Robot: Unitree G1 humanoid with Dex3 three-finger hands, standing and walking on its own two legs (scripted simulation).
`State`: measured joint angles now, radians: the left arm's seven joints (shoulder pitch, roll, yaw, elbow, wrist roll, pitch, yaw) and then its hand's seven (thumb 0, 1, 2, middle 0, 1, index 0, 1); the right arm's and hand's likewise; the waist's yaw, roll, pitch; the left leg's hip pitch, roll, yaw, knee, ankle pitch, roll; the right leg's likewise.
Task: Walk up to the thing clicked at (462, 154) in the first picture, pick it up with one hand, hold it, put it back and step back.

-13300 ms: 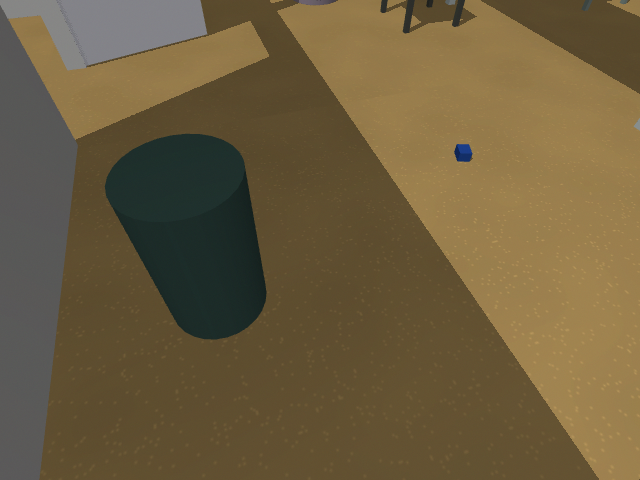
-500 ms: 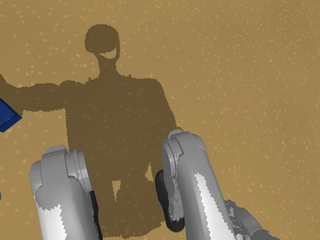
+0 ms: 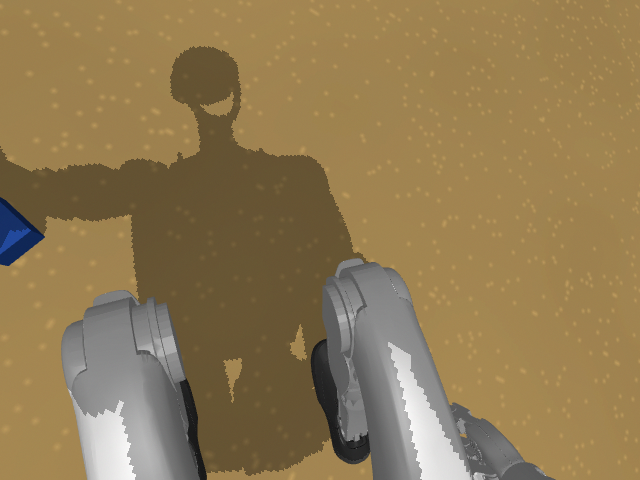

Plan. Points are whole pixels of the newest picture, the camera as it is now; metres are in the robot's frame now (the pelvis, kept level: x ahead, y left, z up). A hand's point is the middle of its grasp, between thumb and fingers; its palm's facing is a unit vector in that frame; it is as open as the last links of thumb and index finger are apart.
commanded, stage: rise first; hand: left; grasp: from above
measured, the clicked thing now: out of the picture +0.42 +0.39 -0.29
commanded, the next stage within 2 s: approach in 0.76 s
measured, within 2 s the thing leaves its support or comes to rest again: neither
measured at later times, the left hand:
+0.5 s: hand out of the picture +0.38 +0.42 -0.17, palm faces -0.24 -0.32 -0.91, open 14.3 cm
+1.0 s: hand out of the picture +0.38 +0.42 -0.17, palm faces -0.24 -0.33 -0.91, open 14.4 cm
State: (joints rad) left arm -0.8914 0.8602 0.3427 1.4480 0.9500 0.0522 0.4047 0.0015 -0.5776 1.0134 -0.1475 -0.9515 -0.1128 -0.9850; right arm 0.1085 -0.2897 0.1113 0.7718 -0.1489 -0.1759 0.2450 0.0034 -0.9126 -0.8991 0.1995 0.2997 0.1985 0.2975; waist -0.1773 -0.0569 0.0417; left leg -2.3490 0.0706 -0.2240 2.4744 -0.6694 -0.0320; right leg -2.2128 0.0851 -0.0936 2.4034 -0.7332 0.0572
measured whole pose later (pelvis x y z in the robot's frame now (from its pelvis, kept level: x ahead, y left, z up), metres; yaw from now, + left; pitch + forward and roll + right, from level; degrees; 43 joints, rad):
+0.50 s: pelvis +0.00 +0.00 +0.00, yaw +0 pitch +29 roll -9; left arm -0.90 0.87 0.34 1.48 0.96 0.05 0.43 0.00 -0.59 1.02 -0.13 -0.98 -0.10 -1.01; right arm 0.11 -0.30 0.12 0.78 -0.15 -0.20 0.25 0.00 -0.91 -0.90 0.20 0.30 0.20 0.30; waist -0.19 -0.06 0.05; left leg -2.35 0.07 -0.22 2.48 -0.65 -0.03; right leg -2.22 0.09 -0.09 2.40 -0.72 0.06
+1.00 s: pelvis +0.00 +0.00 +0.00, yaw +0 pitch +29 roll -9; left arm -0.92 0.87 0.33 1.52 0.95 0.06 0.44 0.00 -0.59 1.03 -0.11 -0.98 -0.08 -1.00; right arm 0.11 -0.30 0.13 0.79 -0.16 -0.23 0.26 0.00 -0.91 -0.89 0.20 0.30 0.20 0.30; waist -0.19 -0.07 0.04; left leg -2.35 0.07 -0.23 2.48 -0.66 -0.03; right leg -2.22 0.09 -0.10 2.41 -0.72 0.06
